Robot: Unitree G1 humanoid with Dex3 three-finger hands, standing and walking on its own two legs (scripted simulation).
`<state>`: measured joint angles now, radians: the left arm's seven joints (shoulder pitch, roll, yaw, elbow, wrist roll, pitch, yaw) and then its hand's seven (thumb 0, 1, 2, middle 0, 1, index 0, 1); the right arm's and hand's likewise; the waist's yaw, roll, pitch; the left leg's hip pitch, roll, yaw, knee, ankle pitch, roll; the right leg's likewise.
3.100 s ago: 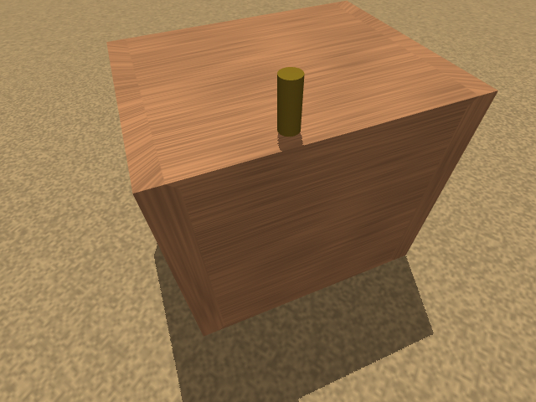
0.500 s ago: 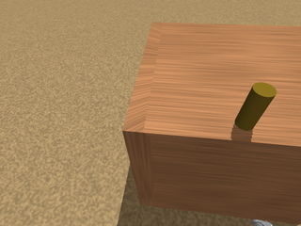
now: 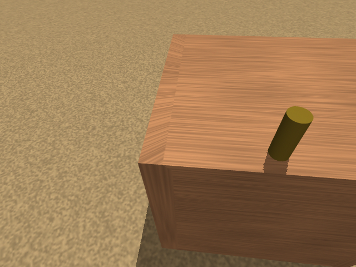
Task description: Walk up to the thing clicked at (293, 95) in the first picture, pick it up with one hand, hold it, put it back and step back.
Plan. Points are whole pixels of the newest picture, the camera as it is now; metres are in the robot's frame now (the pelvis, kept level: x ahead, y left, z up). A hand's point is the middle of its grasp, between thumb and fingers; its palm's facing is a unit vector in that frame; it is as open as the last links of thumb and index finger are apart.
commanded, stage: walk up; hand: right
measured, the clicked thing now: (288, 135) +0.40 -0.22 +0.09
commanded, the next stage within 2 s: stand in 0.26 s
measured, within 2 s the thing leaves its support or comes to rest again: neither
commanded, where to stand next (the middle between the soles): +0.04 +0.01 m, yaw -4 degrees
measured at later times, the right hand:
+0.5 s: hand out of the picture +0.09 -0.25 -0.15, palm faces -0.01 +0.94 -0.33, open 7.4 cm
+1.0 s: hand out of the picture +0.09 -0.27 -0.16, palm faces -0.01 +0.94 -0.33, open 7.4 cm
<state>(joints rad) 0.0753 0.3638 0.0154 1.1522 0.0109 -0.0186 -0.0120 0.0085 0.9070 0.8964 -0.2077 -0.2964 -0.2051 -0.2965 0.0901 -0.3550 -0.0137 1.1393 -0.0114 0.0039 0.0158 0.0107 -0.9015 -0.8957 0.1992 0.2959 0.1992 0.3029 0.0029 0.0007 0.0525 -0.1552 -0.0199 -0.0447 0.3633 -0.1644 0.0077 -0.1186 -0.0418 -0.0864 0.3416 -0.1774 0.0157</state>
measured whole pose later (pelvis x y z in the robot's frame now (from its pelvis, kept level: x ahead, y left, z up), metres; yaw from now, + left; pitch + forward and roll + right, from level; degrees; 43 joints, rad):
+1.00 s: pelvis +0.01 -0.02 +0.00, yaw -1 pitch -2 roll +0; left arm 0.10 0.35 0.00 1.14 0.01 -0.01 -0.01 0.01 0.91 0.90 -0.21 -0.30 -0.20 -0.30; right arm 0.10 -0.35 0.00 1.14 -0.01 -0.01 0.01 0.01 -0.90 -0.90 0.20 0.30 0.20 0.30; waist 0.00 0.00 0.05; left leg -0.11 0.01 -0.04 0.31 -0.16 -0.02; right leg -0.09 -0.01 -0.08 0.31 -0.18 -0.01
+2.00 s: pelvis +0.02 -0.03 +0.00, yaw -2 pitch -2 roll +0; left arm 0.11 0.35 0.00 1.13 0.00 -0.01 -0.01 0.01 0.91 0.90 -0.21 -0.30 -0.20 -0.30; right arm 0.11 -0.35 0.01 1.12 -0.01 -0.01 0.00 0.01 -0.90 -0.90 0.20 0.30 0.20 0.30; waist 0.00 0.01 0.04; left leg -0.10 0.03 -0.03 0.31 -0.17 -0.03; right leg -0.09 0.00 -0.07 0.31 -0.19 -0.02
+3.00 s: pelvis +0.02 -0.01 +0.00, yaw -4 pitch +1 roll +0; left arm 0.18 0.24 0.08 0.73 -0.04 -0.06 0.07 0.01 -0.07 0.15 -0.07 -0.05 -0.07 -0.05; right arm 0.24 -0.31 -0.15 0.53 0.05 -0.03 -0.08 0.01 0.08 -0.17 0.06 0.05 0.05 0.06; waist -0.03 -0.02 -0.01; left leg -0.20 0.01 0.02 0.41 -0.23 -0.01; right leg -0.21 -0.01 -0.02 0.43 -0.24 0.00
